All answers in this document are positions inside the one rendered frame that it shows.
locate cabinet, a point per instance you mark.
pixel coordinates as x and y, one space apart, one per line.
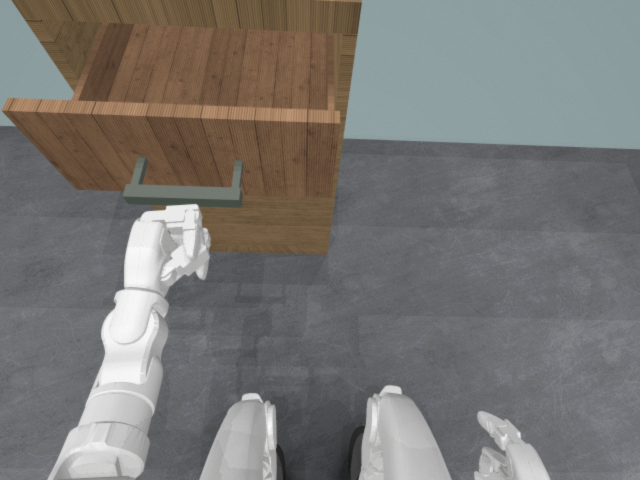
67 29

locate handle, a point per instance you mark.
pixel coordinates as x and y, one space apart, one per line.
138 194

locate robot left shin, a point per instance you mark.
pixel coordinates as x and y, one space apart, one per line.
269 461

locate robot right hand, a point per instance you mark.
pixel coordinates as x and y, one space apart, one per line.
522 462

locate robot right shin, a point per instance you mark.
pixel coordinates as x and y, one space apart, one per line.
372 458

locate drawer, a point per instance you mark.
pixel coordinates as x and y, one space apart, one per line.
192 100

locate robot left hand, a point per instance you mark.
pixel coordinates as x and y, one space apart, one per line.
150 245

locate robot left forearm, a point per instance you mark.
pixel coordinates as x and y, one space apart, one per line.
111 437

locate robot shin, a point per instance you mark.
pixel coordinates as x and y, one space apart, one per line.
372 458
269 461

